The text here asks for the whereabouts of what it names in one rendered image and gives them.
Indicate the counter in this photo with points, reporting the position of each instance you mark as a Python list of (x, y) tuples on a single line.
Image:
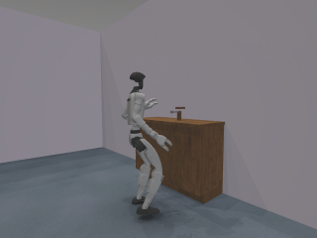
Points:
[(193, 165)]

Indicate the right robot upper arm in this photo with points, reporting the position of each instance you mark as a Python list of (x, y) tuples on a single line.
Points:
[(139, 99)]

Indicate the left robot upper arm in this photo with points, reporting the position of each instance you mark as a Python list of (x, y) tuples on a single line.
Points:
[(125, 112)]

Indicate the robot left thigh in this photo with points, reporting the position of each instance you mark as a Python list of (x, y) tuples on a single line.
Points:
[(146, 166)]

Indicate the robot left hand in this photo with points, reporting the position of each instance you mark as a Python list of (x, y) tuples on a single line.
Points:
[(148, 105)]

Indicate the robot right forearm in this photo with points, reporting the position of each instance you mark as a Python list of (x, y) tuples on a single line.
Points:
[(142, 125)]

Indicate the robot left shin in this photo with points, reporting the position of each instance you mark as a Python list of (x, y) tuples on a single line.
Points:
[(142, 183)]

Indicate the robot right hand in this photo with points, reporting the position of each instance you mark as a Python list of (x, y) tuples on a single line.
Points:
[(161, 141)]

